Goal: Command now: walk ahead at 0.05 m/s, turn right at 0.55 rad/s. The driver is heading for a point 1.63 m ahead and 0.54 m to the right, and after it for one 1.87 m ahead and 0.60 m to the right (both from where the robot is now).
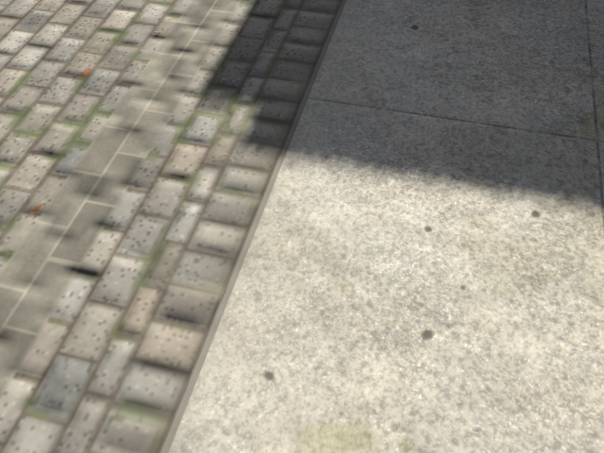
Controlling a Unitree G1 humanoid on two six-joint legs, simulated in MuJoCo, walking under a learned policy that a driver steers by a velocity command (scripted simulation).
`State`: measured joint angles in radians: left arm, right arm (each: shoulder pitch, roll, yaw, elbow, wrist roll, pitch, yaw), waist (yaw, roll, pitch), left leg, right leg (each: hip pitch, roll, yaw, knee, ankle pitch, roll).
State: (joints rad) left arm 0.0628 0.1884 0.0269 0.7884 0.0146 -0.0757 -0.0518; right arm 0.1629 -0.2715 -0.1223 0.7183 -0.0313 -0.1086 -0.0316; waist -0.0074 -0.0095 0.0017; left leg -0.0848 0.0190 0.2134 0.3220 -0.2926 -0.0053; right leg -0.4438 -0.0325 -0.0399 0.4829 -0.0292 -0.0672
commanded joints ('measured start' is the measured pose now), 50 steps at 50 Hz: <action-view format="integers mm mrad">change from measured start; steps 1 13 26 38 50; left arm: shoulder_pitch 111 23 139 273 341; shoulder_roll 310 206 178 146 141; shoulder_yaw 113 97 75 36 -25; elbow -74 -259 -241 -186 -102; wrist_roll -33 -36 56 20 67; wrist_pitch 17 105 1 -17 -75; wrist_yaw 59 93 -2 -61 34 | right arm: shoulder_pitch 20 -3 -84 39 -97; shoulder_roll -116 -49 -84 -185 -75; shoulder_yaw -19 33 32 32 82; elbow -76 -94 -156 -104 -75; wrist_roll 41 13 4 0 19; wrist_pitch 8 63 11 36 -38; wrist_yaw -21 -11 13 5 103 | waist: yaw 31 35 7 -59 14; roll -55 -166 155 160 -99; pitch -221 -179 52 43 75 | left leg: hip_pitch -210 -343 -201 -7 -851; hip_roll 16 -13 298 341 31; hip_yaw -5 -239 -535 -288 -270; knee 428 575 -156 -96 833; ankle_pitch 378 -49 -304 -269 406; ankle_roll -16 -66 229 172 84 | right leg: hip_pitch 443 132 -340 72 326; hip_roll -128 -101 128 -7 -162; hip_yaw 202 332 156 8 198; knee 84 -143 1147 150 -315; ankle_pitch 599 -30 -300 -345 -108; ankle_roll -175 -173 86 36 -58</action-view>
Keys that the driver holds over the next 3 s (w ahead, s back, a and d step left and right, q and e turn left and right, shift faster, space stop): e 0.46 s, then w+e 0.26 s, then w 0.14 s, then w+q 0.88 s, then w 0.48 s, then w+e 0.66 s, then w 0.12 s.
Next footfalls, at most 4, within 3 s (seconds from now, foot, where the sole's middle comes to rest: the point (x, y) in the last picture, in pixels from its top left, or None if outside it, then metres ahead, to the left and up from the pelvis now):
0.38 left None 0.09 0.13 -0.78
0.80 right None -0.03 -0.16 -0.78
1.28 left None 0.37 -0.26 -0.78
1.70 right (572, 435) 0.49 -0.53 -0.78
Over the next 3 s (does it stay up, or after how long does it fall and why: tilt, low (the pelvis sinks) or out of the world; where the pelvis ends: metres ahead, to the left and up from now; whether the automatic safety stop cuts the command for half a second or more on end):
stays up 1.00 -0.42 0.00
